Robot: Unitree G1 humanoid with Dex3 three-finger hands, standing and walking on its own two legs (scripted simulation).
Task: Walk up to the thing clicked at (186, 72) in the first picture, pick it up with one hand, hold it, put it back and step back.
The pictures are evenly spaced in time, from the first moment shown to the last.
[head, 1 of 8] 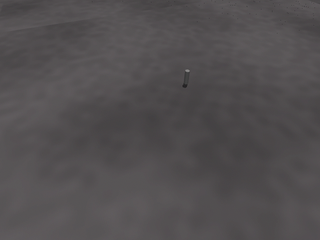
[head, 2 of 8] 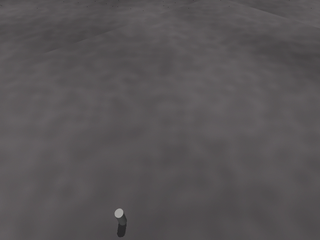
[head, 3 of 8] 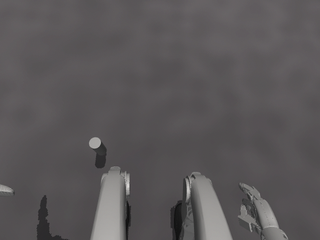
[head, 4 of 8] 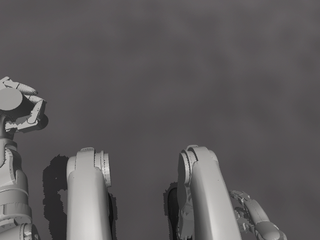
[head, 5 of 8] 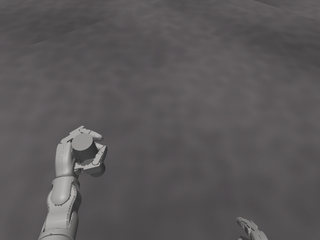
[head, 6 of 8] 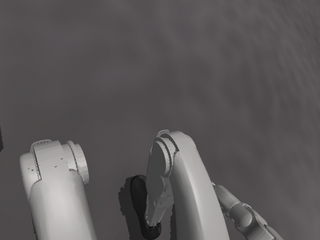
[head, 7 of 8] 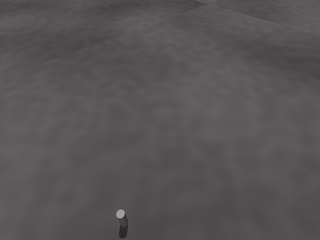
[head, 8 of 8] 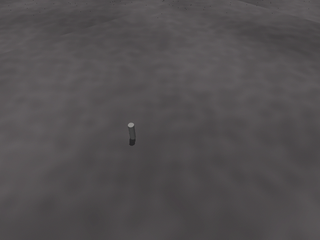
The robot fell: no
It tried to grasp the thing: yes
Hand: left
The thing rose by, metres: 0.69
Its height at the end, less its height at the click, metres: +0.00
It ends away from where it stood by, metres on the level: 0.01
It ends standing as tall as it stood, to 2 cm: yes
